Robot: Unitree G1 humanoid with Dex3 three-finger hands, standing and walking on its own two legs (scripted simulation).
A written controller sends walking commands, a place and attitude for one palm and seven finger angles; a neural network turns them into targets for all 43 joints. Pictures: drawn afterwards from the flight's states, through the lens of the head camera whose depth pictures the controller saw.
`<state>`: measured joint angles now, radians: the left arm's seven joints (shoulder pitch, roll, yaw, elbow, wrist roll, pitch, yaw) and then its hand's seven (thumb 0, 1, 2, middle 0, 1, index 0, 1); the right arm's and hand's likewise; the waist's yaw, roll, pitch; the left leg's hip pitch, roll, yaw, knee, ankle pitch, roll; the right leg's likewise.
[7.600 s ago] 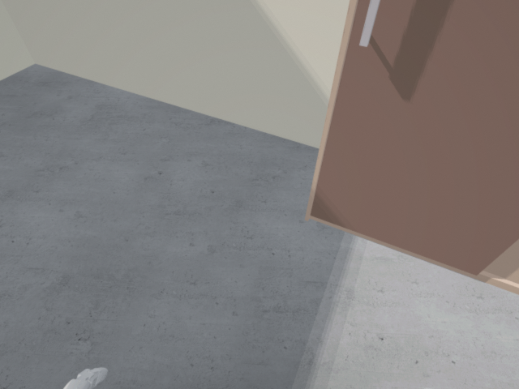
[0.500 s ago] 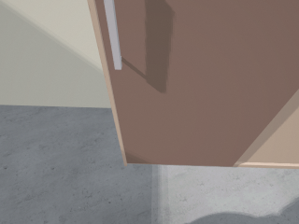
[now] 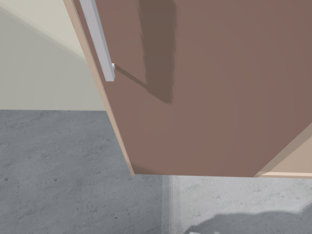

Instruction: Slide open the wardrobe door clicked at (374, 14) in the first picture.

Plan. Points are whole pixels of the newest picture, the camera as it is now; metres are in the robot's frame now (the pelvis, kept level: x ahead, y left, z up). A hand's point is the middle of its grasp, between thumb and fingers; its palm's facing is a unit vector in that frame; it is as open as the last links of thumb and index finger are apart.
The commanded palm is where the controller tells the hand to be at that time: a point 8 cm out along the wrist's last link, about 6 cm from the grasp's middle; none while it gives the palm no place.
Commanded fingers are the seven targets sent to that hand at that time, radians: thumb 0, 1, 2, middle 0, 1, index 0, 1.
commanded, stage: come to a stop and stand still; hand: left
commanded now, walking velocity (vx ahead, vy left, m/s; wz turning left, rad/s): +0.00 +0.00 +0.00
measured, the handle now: (95, 14) +0.49 +0.15 +0.29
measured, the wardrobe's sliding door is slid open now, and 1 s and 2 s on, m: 0.00 0.00 0.00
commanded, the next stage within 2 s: none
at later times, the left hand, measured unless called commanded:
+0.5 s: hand out of the picture +0.06 +0.18 -0.17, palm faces +0.04 -0.98 -0.19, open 7.4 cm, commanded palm none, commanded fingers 0.00 0.90 0.90 -0.20 -0.30 -0.20 -0.30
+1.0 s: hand out of the picture -0.02 +0.12 -0.14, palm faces +0.04 -0.98 -0.18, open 7.4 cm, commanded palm none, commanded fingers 0.00 0.90 0.90 -0.20 -0.30 -0.20 -0.30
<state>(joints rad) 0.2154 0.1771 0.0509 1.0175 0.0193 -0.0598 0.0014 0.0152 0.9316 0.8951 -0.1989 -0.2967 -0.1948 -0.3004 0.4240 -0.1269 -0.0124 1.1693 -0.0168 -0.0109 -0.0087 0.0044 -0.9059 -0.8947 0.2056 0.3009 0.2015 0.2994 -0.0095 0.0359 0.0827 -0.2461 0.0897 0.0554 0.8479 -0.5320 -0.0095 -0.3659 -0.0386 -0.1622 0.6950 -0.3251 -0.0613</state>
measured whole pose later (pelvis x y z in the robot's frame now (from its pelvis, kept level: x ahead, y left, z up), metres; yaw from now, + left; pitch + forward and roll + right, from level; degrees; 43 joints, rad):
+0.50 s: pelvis +0.04 +0.01 +0.02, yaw -2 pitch +0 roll +0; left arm 0.25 0.17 0.04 1.02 0.02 0.04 0.05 0.01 0.91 0.89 -0.20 -0.30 -0.20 -0.30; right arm 0.09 -0.12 -0.01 0.95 -0.01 0.00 -0.03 0.00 -0.91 -0.89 0.20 0.30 0.20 0.30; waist 0.04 -0.04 0.09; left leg -0.34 0.02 0.12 0.51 -0.17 0.05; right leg -0.39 -0.02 -0.02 1.04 -0.49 0.02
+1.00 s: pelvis +0.01 -0.03 +0.03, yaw -2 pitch -1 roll +2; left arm 0.36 0.11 0.01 1.07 0.03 -0.02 0.03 0.01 0.91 0.89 -0.20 -0.30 -0.20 -0.30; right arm 0.27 -0.22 -0.04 1.06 -0.01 0.05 -0.01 0.00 -0.92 -0.90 0.20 0.30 0.20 0.30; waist 0.03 -0.02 0.04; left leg -0.38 0.02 0.07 0.79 -0.37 -0.06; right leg -0.10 -0.05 -0.07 0.43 -0.31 -0.02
